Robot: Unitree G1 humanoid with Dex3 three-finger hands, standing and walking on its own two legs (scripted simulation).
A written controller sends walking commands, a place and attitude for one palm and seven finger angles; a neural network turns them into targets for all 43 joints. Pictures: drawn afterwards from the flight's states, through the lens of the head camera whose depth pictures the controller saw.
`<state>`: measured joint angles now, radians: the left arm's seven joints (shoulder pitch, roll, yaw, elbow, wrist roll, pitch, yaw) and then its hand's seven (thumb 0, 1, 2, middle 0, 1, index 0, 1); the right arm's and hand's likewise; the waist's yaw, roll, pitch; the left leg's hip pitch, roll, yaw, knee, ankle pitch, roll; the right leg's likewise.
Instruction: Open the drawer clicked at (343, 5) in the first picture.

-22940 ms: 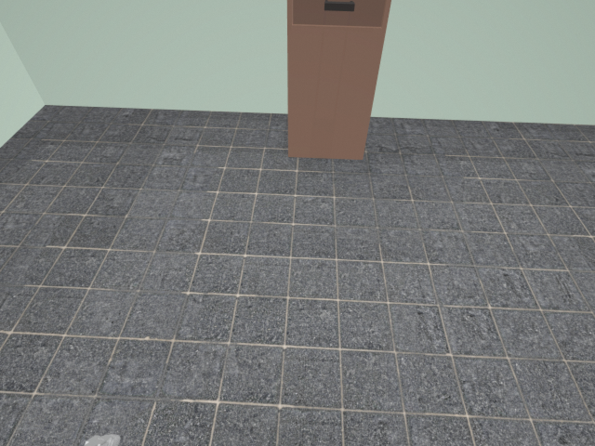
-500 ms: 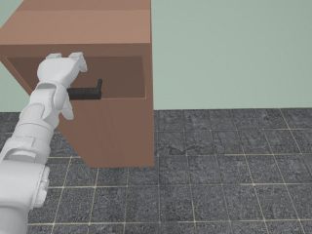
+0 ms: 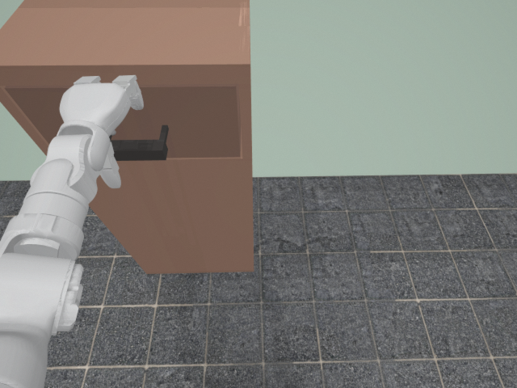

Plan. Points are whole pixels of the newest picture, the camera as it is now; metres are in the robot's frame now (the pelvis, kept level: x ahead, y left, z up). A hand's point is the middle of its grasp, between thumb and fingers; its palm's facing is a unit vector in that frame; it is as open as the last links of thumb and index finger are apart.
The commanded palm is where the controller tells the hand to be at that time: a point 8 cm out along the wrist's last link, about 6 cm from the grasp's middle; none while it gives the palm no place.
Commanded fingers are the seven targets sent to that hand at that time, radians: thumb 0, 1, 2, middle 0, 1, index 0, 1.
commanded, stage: re-aim the fingers above the handle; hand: left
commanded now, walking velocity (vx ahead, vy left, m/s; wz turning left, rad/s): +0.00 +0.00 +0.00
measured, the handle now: (134, 140) +0.53 +0.21 +0.04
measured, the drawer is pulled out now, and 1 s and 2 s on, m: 0.00 0.00 0.00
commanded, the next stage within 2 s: lower the fingers behind the handle in 0.86 s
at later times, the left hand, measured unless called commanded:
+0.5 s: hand (101, 137) +0.48 +0.23 +0.10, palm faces -0.03 -0.01 -1.00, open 13.8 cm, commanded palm +0.47 +0.23 +0.16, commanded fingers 0.00 -0.50 0.30 -0.30 -1.20 -0.30 -1.20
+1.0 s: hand (104, 136) +0.49 +0.23 +0.10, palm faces -0.03 -0.02 -1.00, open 13.7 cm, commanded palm +0.46 +0.24 +0.16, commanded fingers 0.00 -0.50 0.30 -0.30 -1.20 -0.30 -1.20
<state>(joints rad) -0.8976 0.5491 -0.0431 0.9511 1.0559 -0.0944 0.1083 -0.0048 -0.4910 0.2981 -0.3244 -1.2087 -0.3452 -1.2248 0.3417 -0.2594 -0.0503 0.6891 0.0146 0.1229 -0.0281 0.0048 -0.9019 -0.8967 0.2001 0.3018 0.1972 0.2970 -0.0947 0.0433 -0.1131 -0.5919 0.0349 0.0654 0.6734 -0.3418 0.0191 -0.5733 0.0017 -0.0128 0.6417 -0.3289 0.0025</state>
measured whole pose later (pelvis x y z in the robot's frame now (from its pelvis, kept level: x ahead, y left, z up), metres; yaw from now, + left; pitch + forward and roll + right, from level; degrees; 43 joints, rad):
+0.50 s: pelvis +0.00 +0.00 +0.00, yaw +0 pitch +14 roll -1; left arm -0.88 0.57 -0.05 0.95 1.05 -0.07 0.09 0.00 -0.49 0.30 -0.32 -1.20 -0.32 -1.20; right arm 0.32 -0.27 -0.05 0.68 0.02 0.12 -0.03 0.01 -0.90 -0.90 0.20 0.30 0.20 0.30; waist -0.09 0.04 -0.11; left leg -0.58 0.04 0.06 0.67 -0.34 0.02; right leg -0.56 0.00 -0.02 0.64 -0.33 0.00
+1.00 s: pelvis +0.00 +0.00 +0.00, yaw +0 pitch +14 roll -1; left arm -0.84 0.57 -0.02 0.91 1.04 -0.08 0.08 0.00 -0.49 0.30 -0.32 -1.21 -0.33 -1.21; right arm 0.35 -0.26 -0.05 0.68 0.02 0.14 -0.03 0.01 -0.90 -0.90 0.20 0.30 0.20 0.30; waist -0.09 0.05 -0.12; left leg -0.57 0.04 0.07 0.67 -0.34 0.02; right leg -0.56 0.01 -0.01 0.63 -0.33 0.00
